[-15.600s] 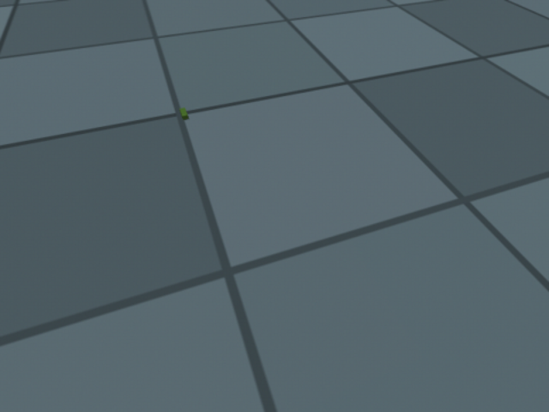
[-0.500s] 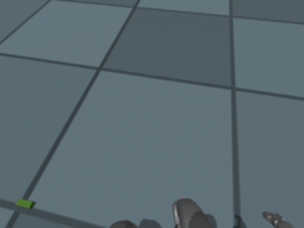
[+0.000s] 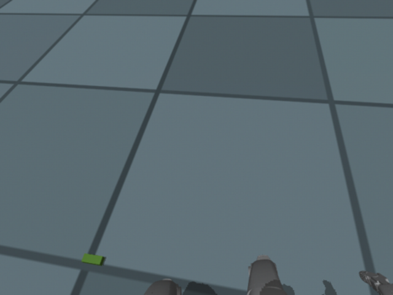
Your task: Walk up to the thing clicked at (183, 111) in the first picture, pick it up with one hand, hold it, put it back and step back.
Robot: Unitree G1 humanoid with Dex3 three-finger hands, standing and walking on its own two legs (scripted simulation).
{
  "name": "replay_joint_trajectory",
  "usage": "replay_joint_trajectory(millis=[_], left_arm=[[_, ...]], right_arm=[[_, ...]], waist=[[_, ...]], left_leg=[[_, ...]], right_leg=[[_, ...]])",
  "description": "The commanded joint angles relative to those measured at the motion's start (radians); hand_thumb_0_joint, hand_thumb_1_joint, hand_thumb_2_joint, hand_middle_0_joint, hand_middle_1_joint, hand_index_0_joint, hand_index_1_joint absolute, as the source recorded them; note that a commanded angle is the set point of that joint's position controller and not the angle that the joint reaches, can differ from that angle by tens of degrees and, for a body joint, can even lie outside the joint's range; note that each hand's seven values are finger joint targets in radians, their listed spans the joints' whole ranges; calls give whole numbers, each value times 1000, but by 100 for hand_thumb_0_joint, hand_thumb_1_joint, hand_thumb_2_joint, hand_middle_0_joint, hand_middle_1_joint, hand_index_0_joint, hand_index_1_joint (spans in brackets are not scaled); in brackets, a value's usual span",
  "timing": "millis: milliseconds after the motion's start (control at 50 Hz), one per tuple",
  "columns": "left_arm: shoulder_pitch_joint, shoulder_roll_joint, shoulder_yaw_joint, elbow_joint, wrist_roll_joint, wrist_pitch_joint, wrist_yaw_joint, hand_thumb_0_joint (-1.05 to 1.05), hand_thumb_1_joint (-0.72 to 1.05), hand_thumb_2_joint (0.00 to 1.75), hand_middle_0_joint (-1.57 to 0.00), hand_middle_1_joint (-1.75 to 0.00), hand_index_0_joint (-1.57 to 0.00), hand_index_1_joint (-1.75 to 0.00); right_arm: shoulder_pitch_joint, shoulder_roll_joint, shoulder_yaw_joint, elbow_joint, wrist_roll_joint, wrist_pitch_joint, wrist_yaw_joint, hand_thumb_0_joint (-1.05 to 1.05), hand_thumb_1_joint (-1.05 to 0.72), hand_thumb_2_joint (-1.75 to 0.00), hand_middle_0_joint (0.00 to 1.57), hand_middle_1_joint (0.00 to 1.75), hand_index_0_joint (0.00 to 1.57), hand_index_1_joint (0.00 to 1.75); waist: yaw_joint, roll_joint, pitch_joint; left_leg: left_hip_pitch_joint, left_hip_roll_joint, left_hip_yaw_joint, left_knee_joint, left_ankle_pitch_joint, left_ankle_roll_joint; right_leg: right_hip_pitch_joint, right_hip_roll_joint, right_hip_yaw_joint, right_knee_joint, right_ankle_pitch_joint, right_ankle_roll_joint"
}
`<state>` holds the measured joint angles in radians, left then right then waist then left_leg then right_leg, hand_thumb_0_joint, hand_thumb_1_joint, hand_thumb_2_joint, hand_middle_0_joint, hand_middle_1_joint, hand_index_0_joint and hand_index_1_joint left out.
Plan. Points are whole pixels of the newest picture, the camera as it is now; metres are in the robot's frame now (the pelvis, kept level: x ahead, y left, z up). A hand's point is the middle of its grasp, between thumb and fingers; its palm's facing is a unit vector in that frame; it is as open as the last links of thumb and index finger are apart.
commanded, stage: walk up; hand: left
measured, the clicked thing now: (93, 259) +0.36 +0.54 -0.69
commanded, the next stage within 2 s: none
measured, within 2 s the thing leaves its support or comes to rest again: neither
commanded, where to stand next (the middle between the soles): -0.05 +0.36 m, yaw -13 degrees
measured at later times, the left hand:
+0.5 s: hand out of the picture -0.01 +0.50 -0.08, palm faces -0.12 -0.79 -0.61, open 7.3 cm
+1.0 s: hand out of the picture -0.08 +0.67 -0.10, palm faces -0.21 -0.86 -0.47, open 7.3 cm
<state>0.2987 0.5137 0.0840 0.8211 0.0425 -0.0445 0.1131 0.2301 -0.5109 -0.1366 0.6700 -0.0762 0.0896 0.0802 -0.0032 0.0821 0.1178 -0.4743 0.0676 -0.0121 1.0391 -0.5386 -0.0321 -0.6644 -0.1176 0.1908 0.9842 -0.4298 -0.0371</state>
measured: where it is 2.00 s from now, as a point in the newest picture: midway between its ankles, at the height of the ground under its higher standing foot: outside the picture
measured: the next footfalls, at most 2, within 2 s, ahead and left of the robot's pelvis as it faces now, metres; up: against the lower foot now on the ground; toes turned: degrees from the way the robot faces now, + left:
right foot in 0.24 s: +0.05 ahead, +0.01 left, +0.00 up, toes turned -8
left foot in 0.60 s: -0.08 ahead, +0.44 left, +0.00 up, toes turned -5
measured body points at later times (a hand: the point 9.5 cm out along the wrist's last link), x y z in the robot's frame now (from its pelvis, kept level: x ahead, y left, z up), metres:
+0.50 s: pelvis -0.10 +0.20 +0.02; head -0.05 +0.14 +0.46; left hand +0.00 +0.54 -0.04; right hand -0.02 -0.15 -0.10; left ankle -0.09 +0.39 -0.61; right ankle +0.01 +0.02 -0.67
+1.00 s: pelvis -0.17 +0.40 +0.03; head -0.14 +0.38 +0.48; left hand -0.07 +0.71 -0.07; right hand -0.17 +0.09 -0.10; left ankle -0.12 +0.48 -0.65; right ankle -0.16 +0.30 -0.67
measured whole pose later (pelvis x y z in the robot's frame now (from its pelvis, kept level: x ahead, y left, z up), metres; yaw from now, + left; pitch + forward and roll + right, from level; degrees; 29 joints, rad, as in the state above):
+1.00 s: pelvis -0.17 +0.40 +0.03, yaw -12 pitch -3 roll -2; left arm 0.29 0.37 0.04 0.90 0.04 -0.07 0.05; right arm 0.26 -0.39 -0.06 0.82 -0.03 0.07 0.03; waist 0.01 0.08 0.14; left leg -0.45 0.00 0.03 0.95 -0.53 0.04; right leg -0.37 0.04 -0.05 0.79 -0.38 -0.07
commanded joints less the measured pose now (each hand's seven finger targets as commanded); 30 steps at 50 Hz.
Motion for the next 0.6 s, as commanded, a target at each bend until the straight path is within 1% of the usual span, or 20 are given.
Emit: replay_joint_trajectory(millis=[0, 40, 80, 120, 140, 160, 180, 200, 220, 240, 260, 300, 320, 360, 420, 480, 520, 540, 560, 580], left_arm=[[-76, 189, 49, -40, -38, -24, 31, 0, 90, 90, -20, -30, -20, -30], [63, 198, 55, 24, -53, -21, 18, 0, 90, 90, -20, -30, -20, -30], [94, 174, 49, 38, -55, -21, 2, 0, 90, 90, -20, -30, -20, -30], [79, 142, 41, 11, -59, -24, -1, 0, 90, 90, -20, -30, -20, -30], [101, 134, 39, 7, -60, -23, 0, 0, 90, 90, -20, -30, -20, -30], [173, 125, 38, 20, -57, -24, 4, 0, 90, 90, -20, -30, -20, -30], [255, 133, 44, 36, -50, -26, 11, 0, 90, 90, -20, -30, -20, -30], [273, 187, 63, 22, -30, -31, 22, 0, 90, 90, -20, -30, -20, -30], [216, 271, 83, -33, -9, -37, 26, 0, 90, 90, -20, -30, -20, -30], [155, 289, 85, -62, -16, -29, 34, 0, 90, 90, -20, -30, -20, -30], [114, 294, 84, -78, -30, -33, 38, 0, 90, 90, -20, -30, -20, -30], [55, 245, 63, -87, -27, -40, 35, 0, 90, 90, -20, -30, -20, -30], [23, 250, 70, -90, -22, -39, 29, 0, 90, 90, -20, -30, -20, -30], [31, 237, 75, -94, -16, -36, 18, 0, 90, 90, -20, -30, -20, -30], [44, 267, 90, -85, 1, -31, 11, 0, 90, 90, -20, -30, -20, -30], [67, 311, 108, -73, 12, -24, 10, 0, 90, 90, -20, -30, -20, -30], [58, 321, 109, -68, 3, -16, 8, 0, 90, 90, -20, -30, -20, -30], [12, 313, 103, -74, -1, -9, 8, 0, 90, 90, -20, -30, -20, -30], [20, 261, 92, -59, -3, 2, 9, 0, 90, 90, -20, -30, -20, -30], [14, 157, 62, -56, -9, 7, 15, 0, 90, 90, -20, -30, -20, -30]], right_arm=[[-25, -223, -61, -87, 0, -31, -41, 0, -90, -90, 20, 30, 20, 30], [-81, -210, -51, -100, 7, -35, -50, 0, -90, -90, 20, 30, 20, 30], [-78, -167, -37, -105, 3, -37, -45, 0, -90, -90, 20, 30, 20, 30], [-22, -144, -26, -103, -7, -30, -43, 0, -90, -90, 20, 30, 20, 30], [-29, -141, -23, -109, -8, -23, -42, 0, -90, -90, 20, 30, 20, 30], [-59, -143, -18, -125, -5, -13, -40, 0, -90, -90, 20, 30, 20, 30], [-78, -123, -10, -140, 0, -6, -37, 0, -90, -90, 20, 30, 20, 30], [-23, -68, 5, -135, 15, -6, -37, 0, -90, -90, 20, 30, 20, 30], [76, -25, 15, -132, 17, -4, -35, 0, -90, -90, 20, 30, 20, 30], [68, -112, -11, -133, 2, 9, -54, 0, -90, -90, 20, 30, 20, 30], [24, -146, -29, -133, 2, 16, -60, 0, -90, -90, 20, 30, 20, 30], [14, -161, -52, -114, 10, 12, -47, 0, -90, -90, 20, 30, 20, 30], [44, -158, -50, -100, 10, 13, -39, 0, -90, -90, 20, 30, 20, 30], [66, -149, -54, -83, 7, 19, -24, 0, -90, -90, 20, 30, 20, 30], [35, -122, -47, -91, 11, 23, -13, 0, -90, -90, 20, 30, 20, 30], [-6, -128, -50, -91, 11, 27, -8, 0, -90, -90, 20, 30, 20, 30], [67, -132, -55, -58, 18, 24, -5, 0, -90, -90, 20, 30, 20, 30], [147, -131, -61, -27, 18, 18, -5, 0, -90, -90, 20, 30, 20, 30], [218, -142, -69, 8, 10, 9, -6, 0, -90, -90, 20, 30, 20, 30], [252, -201, -80, 2, -14, 1, -13, 0, -90, -90, 20, 30, 20, 30]], waist=[[-83, 57, 46], [-31, 133, -23], [-34, 163, -76], [-48, 173, -84], [-30, 159, -83], [15, 136, -97], [60, 82, -129], [76, -51, -164], [19, -255, -200], [17, -118, -202], [19, -54, -174], [-15, -10, -96], [-31, -88, -99], [-20, -131, -98], [0, -214, -101], [33, -283, -101], [11, -301, -151], [-40, -273, -181], [-69, -140, -189], [-118, 126, -122]], left_leg=[[-46, 218, -423, -623, 58, 238], [8, 186, -315, -547, 168, 237], [94, 146, -229, -491, 362, 253], [129, 154, -207, -456, 522, 260], [104, 149, -188, -433, 576, 249], [38, 138, -164, -381, 593, 225], [-8, 102, -105, -282, 576, 175], [-115, 40, -64, -107, 471, 115], [-346, -31, -39, 87, -65, 34], [-329, -15, -153, 237, -111, 46], [-281, -1, -199, 353, -72, 44], [-222, -5, -200, 418, 68, 27], [-197, -17, -180, 418, 105, 28], [-146, -34, -145, 429, 136, 23], [-141, 4, -51, 226, 112, 21], [-75, 7, -1, 34, -41, 37], [49, -29, 55, -93, -97, 60], [163, -43, 74, -249, -17, 71], [245, -63, 52, -355, -3, 78], [239, 74, -224, -577, -179, 138]], right_leg=[[-179, 155, -103, 337, -87, -14], [-76, 134, -173, 322, -18, -14], [13, 129, -237, 224, -41, 4], [94, 110, -261, 42, -59, 1], [167, 107, -257, -61, -32, -5], [303, 96, -242, -199, 56, -21], [447, 84, -228, -374, 183, -34], [605, 13, -59, -490, 205, -47], [741, -285, 364, -493, 335, -127], [600, -413, 485, -518, 416, -273], [455, -417, 475, -566, 296, -315], [294, -274, 272, -544, 138, -243], [255, -229, 194, -525, 91, -215], [203, -172, 110, -511, -6, -188], [232, -109, 46, -478, -85, -153], [202, -127, 91, -490, -133, -161], [168, -137, 89, -493, -117, -138], [117, -111, 40, -441, -105, -102], [46, -28, -52, -268, -121, -55], [-152, 141, -188, 74, -152, -18]])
